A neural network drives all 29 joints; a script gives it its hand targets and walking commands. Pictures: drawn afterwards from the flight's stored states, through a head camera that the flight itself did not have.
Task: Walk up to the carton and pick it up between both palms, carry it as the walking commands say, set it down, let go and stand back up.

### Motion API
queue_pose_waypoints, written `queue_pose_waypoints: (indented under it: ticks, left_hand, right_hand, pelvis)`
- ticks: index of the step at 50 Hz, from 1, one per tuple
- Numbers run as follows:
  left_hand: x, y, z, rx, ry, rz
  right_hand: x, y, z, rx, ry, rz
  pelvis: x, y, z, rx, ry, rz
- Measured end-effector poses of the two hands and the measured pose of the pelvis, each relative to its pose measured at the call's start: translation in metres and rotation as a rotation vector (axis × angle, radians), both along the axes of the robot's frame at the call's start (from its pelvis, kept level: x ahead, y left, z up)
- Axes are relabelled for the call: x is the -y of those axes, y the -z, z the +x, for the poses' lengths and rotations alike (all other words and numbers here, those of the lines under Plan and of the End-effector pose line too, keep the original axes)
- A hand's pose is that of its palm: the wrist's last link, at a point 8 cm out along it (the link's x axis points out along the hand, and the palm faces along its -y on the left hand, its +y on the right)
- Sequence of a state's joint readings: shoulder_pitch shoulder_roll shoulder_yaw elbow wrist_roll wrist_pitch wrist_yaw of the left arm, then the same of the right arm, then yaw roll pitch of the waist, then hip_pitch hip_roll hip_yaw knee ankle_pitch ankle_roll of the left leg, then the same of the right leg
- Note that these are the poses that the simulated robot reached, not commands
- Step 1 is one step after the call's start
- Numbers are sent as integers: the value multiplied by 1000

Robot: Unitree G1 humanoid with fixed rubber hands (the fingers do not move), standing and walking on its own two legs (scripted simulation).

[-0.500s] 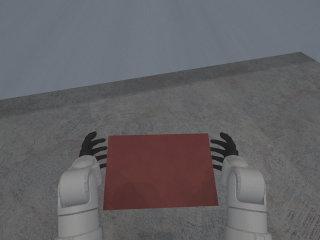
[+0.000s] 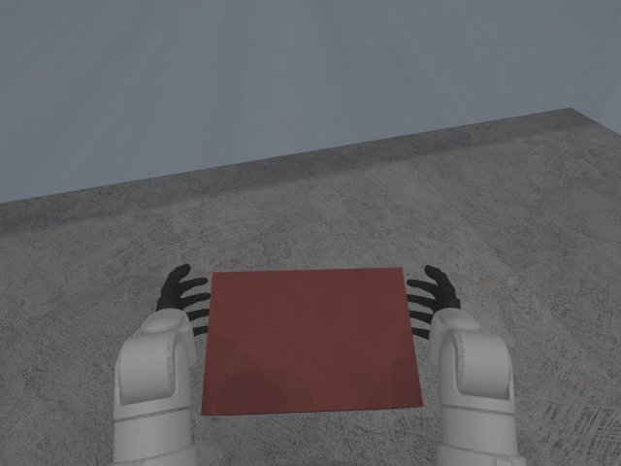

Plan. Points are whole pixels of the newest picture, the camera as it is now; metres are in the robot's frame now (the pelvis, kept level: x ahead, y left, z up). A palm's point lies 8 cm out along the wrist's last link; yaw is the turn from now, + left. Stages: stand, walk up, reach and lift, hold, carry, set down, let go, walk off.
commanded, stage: carry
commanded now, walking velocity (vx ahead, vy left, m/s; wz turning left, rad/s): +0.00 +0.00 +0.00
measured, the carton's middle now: (309, 346) +0.30 +0.00 -0.02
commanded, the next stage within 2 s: hold in 0.78 s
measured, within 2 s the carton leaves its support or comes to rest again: neither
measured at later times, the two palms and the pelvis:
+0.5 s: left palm (177, 338) +0.25 +0.16 +0.08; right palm (454, 340) +0.25 -0.17 +0.07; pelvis -0.02 +0.00 +0.00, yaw -1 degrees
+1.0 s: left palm (153, 348) +0.25 +0.19 +0.06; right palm (424, 345) +0.25 -0.14 +0.05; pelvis -0.02 +0.02 +0.01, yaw -10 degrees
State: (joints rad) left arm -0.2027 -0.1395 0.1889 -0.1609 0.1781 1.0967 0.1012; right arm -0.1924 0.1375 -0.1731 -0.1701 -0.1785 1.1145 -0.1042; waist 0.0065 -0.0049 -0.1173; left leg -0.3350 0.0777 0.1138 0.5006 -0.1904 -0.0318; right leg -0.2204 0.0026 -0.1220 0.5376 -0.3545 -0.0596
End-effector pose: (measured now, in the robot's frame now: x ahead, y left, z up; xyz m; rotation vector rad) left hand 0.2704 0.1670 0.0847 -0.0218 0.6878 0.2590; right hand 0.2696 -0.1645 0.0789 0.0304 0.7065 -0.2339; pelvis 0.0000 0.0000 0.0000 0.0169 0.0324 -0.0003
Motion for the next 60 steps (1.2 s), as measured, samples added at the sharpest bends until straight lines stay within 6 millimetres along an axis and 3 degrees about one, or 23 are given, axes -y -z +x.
queue_pose_waypoints:
  ticks: [15, 39, 43, 46, 54, 60]
  left_hand:
    - [6, 5, -13, 4, 28, 2]
    - [6, 11, -17, 9, 45, 7]
    - [-4, 40, -20, -39, 72, 54]
    - [-16, 42, -26, -7, 64, 52]
    - [-37, 17, -1, 59, 94, 38]
    - [-44, 13, 16, 55, 134, 18]
  right_hand:
    - [7, 3, -16, 6, -7, -7]
    - [7, 8, -23, 17, -4, -16]
    - [-1, 35, -20, -20, -73, -34]
    - [-11, 38, -23, 18, -98, -25]
    - [-31, 16, -4, 85, -88, -62]
    - [-36, 2, 6, 85, -102, -90]
  pelvis:
    - [4, -1, -13, 2, 10, -3]
    - [2, 0, -19, 2, 17, -6]
    - [-1, -8, -20, 62, 98, 8]
    - [-6, -11, -20, 67, 160, 0]
    - [-29, -14, -20, 102, 189, -23]
    - [-50, -16, -13, 120, 210, -27]
